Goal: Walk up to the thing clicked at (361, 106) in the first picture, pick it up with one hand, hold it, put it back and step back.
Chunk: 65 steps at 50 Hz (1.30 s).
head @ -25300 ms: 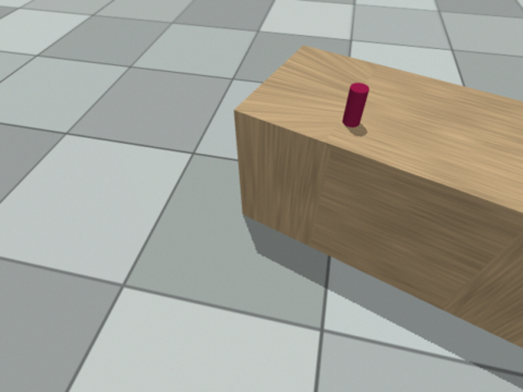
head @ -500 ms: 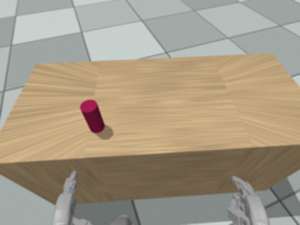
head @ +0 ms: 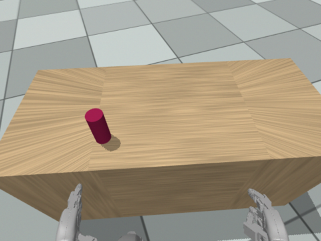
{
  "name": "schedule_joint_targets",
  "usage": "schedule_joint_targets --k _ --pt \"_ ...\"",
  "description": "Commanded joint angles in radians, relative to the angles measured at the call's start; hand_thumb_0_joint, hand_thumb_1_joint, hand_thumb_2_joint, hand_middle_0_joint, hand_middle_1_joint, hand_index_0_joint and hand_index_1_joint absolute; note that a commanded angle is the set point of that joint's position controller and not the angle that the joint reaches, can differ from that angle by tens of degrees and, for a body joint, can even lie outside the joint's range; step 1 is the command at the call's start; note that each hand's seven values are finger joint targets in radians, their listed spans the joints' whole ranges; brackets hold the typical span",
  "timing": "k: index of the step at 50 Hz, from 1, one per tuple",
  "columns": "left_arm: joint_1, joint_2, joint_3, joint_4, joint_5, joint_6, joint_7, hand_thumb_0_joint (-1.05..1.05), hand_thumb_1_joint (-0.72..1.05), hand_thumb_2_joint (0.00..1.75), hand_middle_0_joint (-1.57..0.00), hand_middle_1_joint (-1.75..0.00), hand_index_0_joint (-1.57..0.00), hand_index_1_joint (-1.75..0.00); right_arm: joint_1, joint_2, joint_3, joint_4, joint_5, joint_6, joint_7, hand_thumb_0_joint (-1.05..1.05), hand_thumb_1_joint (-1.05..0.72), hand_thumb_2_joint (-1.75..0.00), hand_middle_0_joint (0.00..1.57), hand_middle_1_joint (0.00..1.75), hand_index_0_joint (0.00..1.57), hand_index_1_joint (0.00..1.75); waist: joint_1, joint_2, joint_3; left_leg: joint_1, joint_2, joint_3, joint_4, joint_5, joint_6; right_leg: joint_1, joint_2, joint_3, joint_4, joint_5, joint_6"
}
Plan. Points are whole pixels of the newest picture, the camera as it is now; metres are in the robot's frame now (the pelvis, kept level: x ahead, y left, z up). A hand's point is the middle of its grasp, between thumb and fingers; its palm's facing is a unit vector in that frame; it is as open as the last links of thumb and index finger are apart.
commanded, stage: home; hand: left
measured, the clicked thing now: (99, 127) +0.47 +0.23 -0.06
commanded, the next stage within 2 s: stand in 0.72 s
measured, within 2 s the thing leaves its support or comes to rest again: neither
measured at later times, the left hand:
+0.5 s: hand (90, 231) +0.16 +0.18 -0.05, palm faces +0.10 -0.95 -0.31, open 17.6 cm
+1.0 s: hand out of the picture +0.05 +0.26 -0.12, palm faces -0.03 -0.93 -0.36, open 16.1 cm
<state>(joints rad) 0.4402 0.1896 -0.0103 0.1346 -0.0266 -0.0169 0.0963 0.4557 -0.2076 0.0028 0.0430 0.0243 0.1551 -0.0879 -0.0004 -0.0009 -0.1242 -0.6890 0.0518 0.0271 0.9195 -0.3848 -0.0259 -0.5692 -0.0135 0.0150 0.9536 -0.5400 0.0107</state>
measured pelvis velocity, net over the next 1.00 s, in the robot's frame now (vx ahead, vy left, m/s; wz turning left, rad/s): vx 0.00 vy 0.01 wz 0.00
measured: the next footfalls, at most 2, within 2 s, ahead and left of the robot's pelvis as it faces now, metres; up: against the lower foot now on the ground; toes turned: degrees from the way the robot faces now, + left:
none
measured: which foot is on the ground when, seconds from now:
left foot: down 0.00-1.00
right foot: down 0.00-1.00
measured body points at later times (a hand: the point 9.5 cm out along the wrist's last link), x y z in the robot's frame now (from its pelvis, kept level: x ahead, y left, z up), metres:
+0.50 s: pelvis -0.01 +0.00 +0.00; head +0.02 +0.00 +0.45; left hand +0.15 +0.23 -0.03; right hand +0.14 -0.24 -0.08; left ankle +0.04 +0.14 -0.69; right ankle -0.04 -0.12 -0.69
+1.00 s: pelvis +0.00 +0.01 +0.03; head +0.01 +0.01 +0.48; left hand +0.05 +0.30 -0.09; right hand +0.08 -0.29 -0.09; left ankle +0.04 +0.14 -0.69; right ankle -0.04 -0.12 -0.69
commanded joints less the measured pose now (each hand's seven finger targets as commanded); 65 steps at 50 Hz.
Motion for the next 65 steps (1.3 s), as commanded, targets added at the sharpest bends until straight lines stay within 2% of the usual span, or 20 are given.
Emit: schedule_joint_targets --k 1,7,8,9,13,14,18,22,23,24,26,30,34,36,41,44,49,52,60,65 --pt "-0.03 0.129 0.068 -0.212 0.002 -0.056 0.012 0.0 -0.56 0.05 -0.05 -0.05 -0.05 -0.05 -0.012 -0.095 -0.05 -0.178 -0.003 -0.052 -0.007 0.0 -0.9 -0.9 0.2 0.3 0.2 0.3 0.006 0.005 -0.09 0.196 -0.028 0.035 -0.105 0.187 0.028 -0.047 0.016 -0.028 -0.17 0.309 0.002" --pt "-0.035 0.102 0.048 -0.203 0.002 -0.056 0.009 0.0 -0.57 0.04 -0.05 -0.05 -0.05 -0.05 -0.03 -0.093 -0.049 -0.19 -0.004 -0.057 -0.007 0.0 -0.9 -0.9 0.2 0.3 0.2 0.3 0.004 -0.016 -0.062 0.188 -0.024 0.031 -0.125 0.122 0.028 -0.067 0.021 -0.035 -0.183 0.223 -0.003" --pt "0.021 0.147 0.108 -0.224 0.007 -0.051 0.034 0.0 -0.53 0.07 -0.05 -0.06 -0.05 -0.06 -0.106 -0.144 -0.062 0.059 0.004 -0.058 -0.021 0.0 -0.9 -0.9 0.2 0.3 0.2 0.3 0.009 0.004 -0.074 0.196 -0.024 0.008 -0.11 0.126 0.029 -0.046 0.039 -0.042 -0.184 0.235 -0.004" --pt "0.05 0.098 0.057 -0.189 0.01 -0.038 0.033 0.0 -0.54 0.06 -0.05 -0.06 -0.05 -0.06 -0.11 -0.141 -0.057 0.018 0.004 -0.071 -0.024 0.0 -0.9 -0.9 0.2 0.3 0.2 0.3 -0.01 -0.009 -0.066 0.203 -0.023 0.011 -0.119 0.121 0.03 -0.054 0.039 -0.043 -0.188 0.228 -0.004" --pt "0.038 0.087 0.032 -0.192 0.009 -0.025 0.049 0.0 -0.56 0.05 -0.05 -0.05 -0.05 -0.05 -0.144 -0.124 -0.045 0.086 0.007 -0.097 -0.036 0.0 -0.9 -0.9 0.2 0.3 0.2 0.3 -0.019 0.007 -0.046 0.196 -0.024 0.019 -0.111 0.122 0.03 -0.061 0.035 -0.039 -0.201 0.239 -0.004" --pt "0.004 0.124 0.06 -0.241 0.009 -0.03 0.056 0.0 -0.56 0.05 -0.05 -0.05 -0.05 -0.05 -0.143 -0.129 -0.047 0.104 0.005 -0.1 -0.042 0.0 -0.9 -0.9 0.2 0.3 0.2 0.3 -0.014 0.012 -0.052 0.201 -0.022 0.02 -0.108 0.121 0.032 -0.055 0.032 -0.036 -0.207 0.244 -0.002" --pt "-0.048 0.146 0.066 -0.284 0.011 -0.028 0.069 0.0 -0.57 0.04 -0.05 -0.05 -0.05 -0.05 -0.185 -0.132 -0.046 0.162 0.001 -0.12 -0.051 0.0 -0.9 -0.9 0.2 0.3 0.2 0.3 -0.017 0.043 -0.061 0.224 -0.015 0.005 -0.127 0.099 0.025 -0.069 0.038 -0.05 -0.201 0.201 -0.011" --pt "-0.01 0.121 0.043 -0.257 0.01 -0.018 0.074 0.0 -0.61 0.02 -0.04 -0.05 -0.04 -0.05 -0.217 -0.131 -0.043 0.194 0.0 -0.144 -0.057 0.0 -0.9 -0.9 0.2 0.3 0.2 0.3 -0.009 0.03 -0.067 0.224 -0.015 0.001 -0.132 0.1 0.027 -0.054 0.038 -0.053 -0.207 0.197 -0.014" --pt "0.02 0.116 0.049 -0.233 0.011 -0.014 0.076 0.0 -0.59 0.03 -0.04 -0.05 -0.04 -0.05 -0.208 -0.131 -0.045 0.201 -0.002 -0.148 -0.059 0.0 -0.9 -0.9 0.2 0.3 0.2 0.3 -0.013 0.003 -0.089 0.23 -0.016 0.004 -0.117 0.137 0.032 -0.036 0.038 -0.05 -0.207 0.238 -0.009" --pt "-0.093 0.306 0.093 0.118 0.152 -0.023 0.019 0.0 -0.6 0.03 -0.04 -0.05 -0.04 -0.05 -0.25 -0.264 -0.086 0.446 -0.124 -0.159 0.0 0.0 -0.9 -0.9 0.2 0.3 0.2 0.3 -0.017 -0.034 0.033 0.305 0.017 -0.067 -0.127 0.163 0.074 0.063 -0.036 0.038 -0.223 0.255 -0.081" --pt "-0.087 0.317 0.106 0.21 0.137 -0.036 -0.021 0.0 -0.59 0.03 -0.04 -0.05 -0.04 -0.05 -0.257 -0.256 -0.088 0.508 -0.129 -0.17 0.042 0.0 -0.9 -0.9 0.2 0.3 0.2 0.3 -0.019 -0.057 -0.024 0.325 0.006 -0.057 -0.103 0.189 0.105 0.102 -0.069 0.097 -0.233 0.335 -0.107" --pt "-0.133 0.309 0.077 0.311 0.092 -0.049 -0.056 0.0 -0.57 0.05 -0.05 -0.05 -0.05 -0.05 -0.286 -0.263 -0.086 0.569 -0.077 -0.186 0.088 0.0 -0.9 -0.9 0.2 0.3 0.2 0.3 0.0 -0.05 0.049 0.317 0.007 -0.083 -0.174 0.111 0.11 0.089 -0.058 0.098 -0.285 0.205 -0.1" --pt "-0.173 0.322 0.079 0.431 0.079 -0.043 -0.064 0.0 -0.6 0.03 -0.04 -0.05 -0.04 -0.05 -0.295 -0.271 -0.093 0.648 -0.072 -0.193 0.095 0.0 -0.9 -0.9 0.2 0.3 0.2 0.3 -0.002 -0.013 0.068 0.342 0.03 -0.118 -0.232 0.155 0.106 0.124 -0.044 0.083 -0.281 0.256 -0.087" --pt "-0.163 0.312 0.078 0.485 0.075 -0.039 -0.064 0.0 -0.6 0.03 -0.04 -0.05 -0.04 -0.05 -0.31 -0.284 -0.096 0.679 -0.076 -0.194 0.092 0.0 -0.9 -0.9 0.2 0.3 0.2 0.3 0.009 0.047 0.092 0.343 0.062 -0.171 -0.296 0.082 0.121 0.125 -0.023 0.064 -0.277 0.215 -0.077" --pt "-0.168 0.342 0.083 0.597 0.07 -0.043 -0.063 0.0 -0.59 0.03 -0.04 -0.05 -0.04 -0.05 -0.299 -0.282 -0.091 0.764 -0.067 -0.192 0.086 0.0 -0.9 -0.9 0.2 0.3 0.2 0.3 0.002 0.016 0.074 0.38 0.043 -0.121 -0.291 0.189 0.103 0.219 -0.053 0.096 -0.351 0.326 -0.084" --pt "-0.169 0.349 0.08 0.657 0.061 -0.04 -0.059 0.0 -0.35 0.27 -0.2 -0.29 -0.2 -0.29 -0.293 -0.291 -0.087 0.817 -0.062 -0.193 0.08 0.0 -0.9 -0.9 0.2 0.3 0.2 0.3 0.001 0.022 0.046 0.462 0.054 -0.11 -0.29 0.345 0.102 0.248 -0.062 0.092 -0.368 0.43 -0.075" --pt "-0.188 0.353 0.069 0.742 0.054 -0.026 -0.058 0.0 0.05 0.67 -0.2 -0.3 -0.2 -0.3 -0.313 -0.304 -0.076 0.887 -0.059 -0.182 0.074 0.0 -0.9 -0.9 0.2 0.3 0.2 0.3 -0.001 0.032 0.111 0.468 0.061 -0.118 -0.383 0.232 0.089 0.265 -0.065 0.093 -0.456 0.368 -0.067" --pt "-0.197 0.349 0.063 0.793 0.052 -0.024 -0.058 0.0 0.29 0.9 -0.2 -0.3 -0.2 -0.3 -0.314 -0.304 -0.069 0.923 -0.056 -0.181 0.073 0.0 -0.9 -0.9 0.2 0.3 0.2 0.3 -0.001 0.011 0.118 0.485 0.068 -0.114 -0.418 0.271 0.083 0.313 -0.072 0.088 -0.489 0.402 -0.059" --pt "-0.241 0.348 0.052 0.88 0.05 -0.021 -0.066 0.0 0.9 0.9 -0.2 -0.3 -0.2 -0.3 -0.347 -0.311 -0.062 0.989 -0.046 -0.181 0.074 0.0 -0.9 -0.9 0.2 0.3 0.2 0.3 -0.005 0.001 0.183 0.52 0.065 -0.114 -0.531 0.167 0.061 0.333 -0.083 0.091 -0.614 0.304 -0.047" --pt "-0.269 0.348 0.051 0.914 0.05 -0.022 -0.07 0.0 0.9 0.9 -0.2 -0.3 -0.2 -0.3 -0.36 -0.307 -0.062 1.016 -0.043 -0.182 0.076 0.0 -0.9 -0.9 0.2 0.3 0.2 0.3 -0.008 -0.012 0.171 0.553 0.066 -0.107 -0.553 0.188 0.054 0.353 -0.095 0.094 -0.66 0.293 -0.04"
